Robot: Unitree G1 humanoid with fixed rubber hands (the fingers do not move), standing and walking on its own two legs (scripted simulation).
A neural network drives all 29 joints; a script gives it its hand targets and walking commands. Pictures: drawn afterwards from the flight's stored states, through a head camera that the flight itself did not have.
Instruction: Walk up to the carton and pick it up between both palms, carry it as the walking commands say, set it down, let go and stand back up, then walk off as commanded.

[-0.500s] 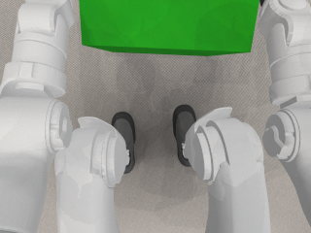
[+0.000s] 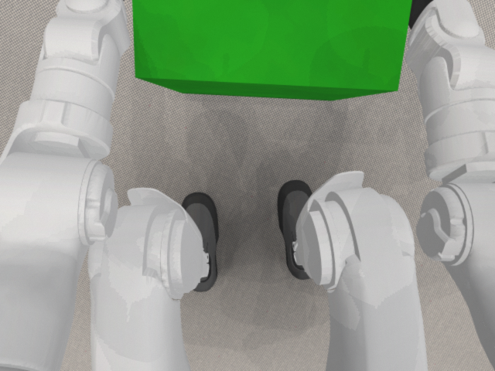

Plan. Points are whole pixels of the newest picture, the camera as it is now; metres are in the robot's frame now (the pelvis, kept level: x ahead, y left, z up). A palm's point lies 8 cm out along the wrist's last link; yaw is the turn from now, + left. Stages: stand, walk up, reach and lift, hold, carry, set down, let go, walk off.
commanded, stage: set down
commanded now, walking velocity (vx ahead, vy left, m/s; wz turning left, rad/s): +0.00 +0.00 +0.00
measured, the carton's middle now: (266, 0) +0.56 -0.06 -0.23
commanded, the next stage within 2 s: none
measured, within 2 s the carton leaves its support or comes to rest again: neither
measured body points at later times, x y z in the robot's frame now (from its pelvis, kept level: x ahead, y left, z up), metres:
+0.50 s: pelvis +0.00 +0.00 -0.01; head +0.36 -0.01 +0.25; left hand +0.58 +0.12 -0.17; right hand +0.53 -0.24 -0.16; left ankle +0.13 +0.10 -0.32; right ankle +0.13 -0.10 -0.32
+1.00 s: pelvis +0.00 +0.00 -0.01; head +0.36 -0.01 +0.25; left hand +0.59 +0.13 -0.17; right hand +0.53 -0.24 -0.17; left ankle +0.13 +0.10 -0.32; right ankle +0.13 -0.10 -0.32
